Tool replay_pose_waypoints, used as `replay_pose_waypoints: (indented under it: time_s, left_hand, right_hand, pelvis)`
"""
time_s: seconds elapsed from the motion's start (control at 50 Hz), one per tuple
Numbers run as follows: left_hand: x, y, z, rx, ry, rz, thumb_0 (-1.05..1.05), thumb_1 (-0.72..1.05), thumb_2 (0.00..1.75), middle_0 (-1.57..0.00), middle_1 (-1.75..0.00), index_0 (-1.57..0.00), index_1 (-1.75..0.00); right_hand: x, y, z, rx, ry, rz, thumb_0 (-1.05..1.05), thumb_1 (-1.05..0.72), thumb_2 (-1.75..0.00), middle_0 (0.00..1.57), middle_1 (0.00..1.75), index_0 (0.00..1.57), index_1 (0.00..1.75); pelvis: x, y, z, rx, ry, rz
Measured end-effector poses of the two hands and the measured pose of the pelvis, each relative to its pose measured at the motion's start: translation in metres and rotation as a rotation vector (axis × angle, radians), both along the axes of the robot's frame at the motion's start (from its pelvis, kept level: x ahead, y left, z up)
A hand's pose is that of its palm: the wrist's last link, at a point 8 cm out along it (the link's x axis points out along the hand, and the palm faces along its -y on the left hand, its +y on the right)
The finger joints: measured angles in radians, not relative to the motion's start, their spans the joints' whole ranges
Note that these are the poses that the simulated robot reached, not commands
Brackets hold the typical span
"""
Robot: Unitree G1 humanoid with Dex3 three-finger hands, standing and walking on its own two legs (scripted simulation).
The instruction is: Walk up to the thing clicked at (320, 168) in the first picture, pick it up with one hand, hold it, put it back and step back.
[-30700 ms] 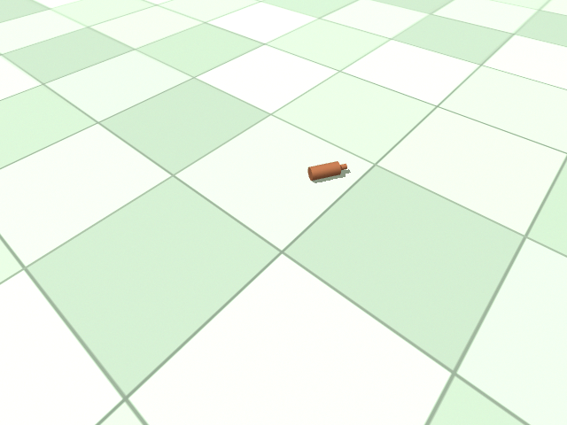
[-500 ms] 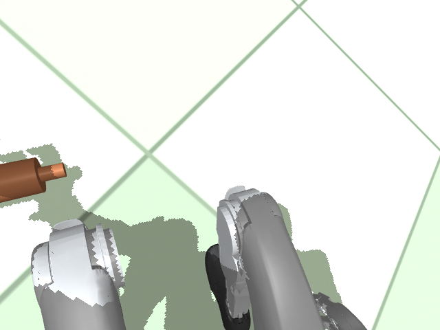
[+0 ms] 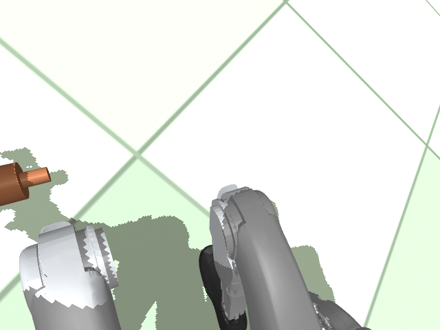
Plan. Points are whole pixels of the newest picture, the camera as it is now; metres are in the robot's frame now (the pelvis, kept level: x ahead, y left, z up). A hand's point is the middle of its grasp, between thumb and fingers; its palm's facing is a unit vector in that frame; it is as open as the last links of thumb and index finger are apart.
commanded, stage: rest palm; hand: left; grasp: from above
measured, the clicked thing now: out of the picture +0.40 +0.32 -0.25
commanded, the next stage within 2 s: close in 0.42 s
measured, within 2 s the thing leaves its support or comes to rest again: neither
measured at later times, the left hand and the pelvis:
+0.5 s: hand out of the picture +0.39 +0.34 -0.23, palm faces -0.43 -0.17 -0.89, open 14.2 cm; pelvis +0.00 +0.01 +0.00, yaw -1 degrees
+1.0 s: hand out of the picture +0.39 +0.35 -0.23, palm faces -0.43 -0.18 -0.88, open 12.6 cm; pelvis +0.00 +0.01 +0.00, yaw -2 degrees
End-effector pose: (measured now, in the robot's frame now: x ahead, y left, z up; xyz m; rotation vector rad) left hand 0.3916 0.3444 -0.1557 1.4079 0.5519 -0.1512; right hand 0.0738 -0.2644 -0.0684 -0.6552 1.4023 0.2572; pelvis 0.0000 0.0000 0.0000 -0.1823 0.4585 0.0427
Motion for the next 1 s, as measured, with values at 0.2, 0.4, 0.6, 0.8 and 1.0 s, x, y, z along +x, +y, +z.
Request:
replay_pose_waypoints:
  time_s: [0.2,0.4,0.6,0.8,1.0]
  left_hand:
    - [-0.001,-0.006,-0.005,0.017,-0.016,-0.007,0.00,-0.54,1.04,-0.09,-0.97,-0.06,-0.99]
    - [-0.001,-0.004,-0.013,0.012,0.003,0.016,0.00,-0.53,1.03,-0.10,-0.98,-0.07,-0.99]
    - [-0.002,-0.005,-0.019,0.003,0.006,-0.007,0.00,-0.51,1.02,-0.11,-0.98,-0.09,-0.99]
    - [0.006,-0.004,-0.015,0.016,-0.035,-0.003,0.00,-0.38,0.92,-0.19,-0.93,-0.18,-0.93]
    - [0.003,0.010,-0.016,0.011,0.024,0.043,0.00,-0.27,0.84,-0.26,-0.88,-0.26,-0.87]
  right_hand:
    - [0.011,-0.001,0.007,0.000,-0.036,0.039,0.00,-0.89,-0.89,0.20,0.30,0.20,0.29]
    - [0.008,0.006,0.007,0.027,-0.031,0.051,0.00,-0.89,-0.90,0.20,0.30,0.20,0.29]
    - [0.003,0.012,0.009,0.041,-0.004,0.059,0.00,-0.89,-0.90,0.20,0.30,0.20,0.29]
    - [0.008,0.012,0.016,0.038,-0.025,0.069,0.00,-0.89,-0.89,0.20,0.30,0.20,0.29]
    - [0.003,0.011,0.018,0.031,-0.023,0.056,0.00,-0.89,-0.89,0.20,0.30,0.19,0.29]
  pelvis:
    - [-0.002,0.002,0.000,-0.009,-0.010,-0.004]
    - [-0.002,0.004,0.000,-0.019,-0.015,-0.006]
    - [-0.001,0.007,0.002,-0.031,-0.020,-0.009]
    - [-0.001,0.009,0.002,-0.040,-0.019,-0.013]
    - [-0.003,0.010,0.003,-0.043,-0.020,-0.012]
